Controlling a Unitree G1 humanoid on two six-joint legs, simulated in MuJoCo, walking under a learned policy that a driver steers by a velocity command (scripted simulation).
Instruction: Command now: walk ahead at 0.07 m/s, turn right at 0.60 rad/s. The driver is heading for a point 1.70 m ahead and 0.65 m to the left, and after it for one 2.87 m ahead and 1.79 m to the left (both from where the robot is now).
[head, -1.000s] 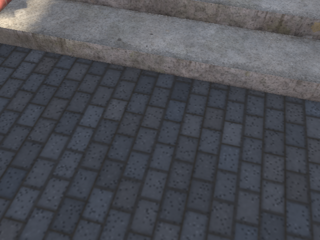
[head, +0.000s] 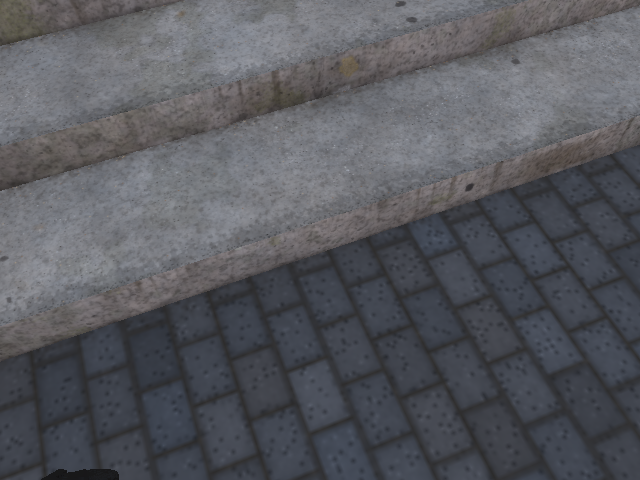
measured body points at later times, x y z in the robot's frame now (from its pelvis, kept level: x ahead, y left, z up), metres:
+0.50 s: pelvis +0.05 +0.03 +0.00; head +0.07 +0.04 +0.45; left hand +0.19 +0.31 -0.09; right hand +0.19 -0.23 -0.10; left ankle +0.06 +0.16 -0.73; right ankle +0.10 -0.08 -0.73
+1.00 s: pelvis +0.03 +0.09 +0.01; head +0.06 +0.13 +0.46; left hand +0.09 +0.41 -0.10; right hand +0.27 -0.12 -0.06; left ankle +0.01 +0.17 -0.73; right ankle +0.09 -0.07 -0.63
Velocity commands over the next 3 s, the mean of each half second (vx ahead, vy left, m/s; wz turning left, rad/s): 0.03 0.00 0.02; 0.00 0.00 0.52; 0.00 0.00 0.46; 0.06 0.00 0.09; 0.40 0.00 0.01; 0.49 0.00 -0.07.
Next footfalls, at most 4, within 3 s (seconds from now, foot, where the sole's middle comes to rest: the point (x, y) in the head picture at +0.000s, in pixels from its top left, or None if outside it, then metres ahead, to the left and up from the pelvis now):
0.26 left None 0.10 0.16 -0.76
0.80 left None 0.05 0.18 -0.76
1.30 right None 0.15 -0.01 -0.76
1.62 left None -0.01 0.20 -0.76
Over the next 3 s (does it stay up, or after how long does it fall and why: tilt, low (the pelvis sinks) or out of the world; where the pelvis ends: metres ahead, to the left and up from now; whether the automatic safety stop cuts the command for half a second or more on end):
stays up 0.45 0.37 0.01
